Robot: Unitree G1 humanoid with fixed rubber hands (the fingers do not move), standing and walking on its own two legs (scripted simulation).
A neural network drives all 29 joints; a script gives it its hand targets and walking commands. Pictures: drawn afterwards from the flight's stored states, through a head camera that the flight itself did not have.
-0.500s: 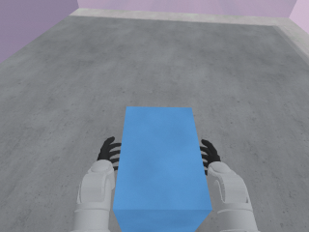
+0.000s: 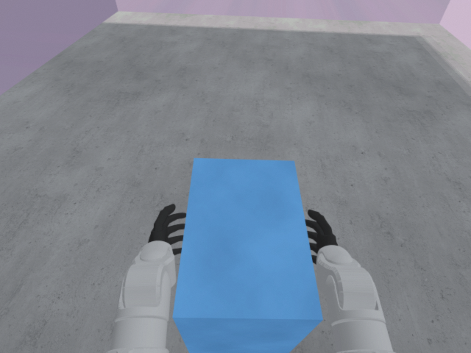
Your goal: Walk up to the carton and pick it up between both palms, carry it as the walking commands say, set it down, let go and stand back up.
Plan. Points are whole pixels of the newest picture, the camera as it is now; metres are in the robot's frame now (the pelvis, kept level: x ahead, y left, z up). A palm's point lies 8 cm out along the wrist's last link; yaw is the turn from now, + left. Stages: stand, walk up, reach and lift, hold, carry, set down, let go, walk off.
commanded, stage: carry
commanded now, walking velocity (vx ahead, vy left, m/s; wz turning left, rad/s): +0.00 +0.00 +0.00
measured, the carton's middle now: (241, 259) +0.31 +0.00 -0.02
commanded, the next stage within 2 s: none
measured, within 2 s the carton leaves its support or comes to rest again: neither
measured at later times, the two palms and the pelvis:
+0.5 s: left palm (156, 248) +0.29 +0.15 +0.04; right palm (319, 249) +0.29 -0.13 +0.04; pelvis +0.01 +0.01 +0.00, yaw +0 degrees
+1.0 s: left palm (155, 240) +0.31 +0.15 +0.04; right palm (315, 245) +0.30 -0.12 +0.04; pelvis +0.02 +0.01 +0.00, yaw -1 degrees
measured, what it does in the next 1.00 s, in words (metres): stands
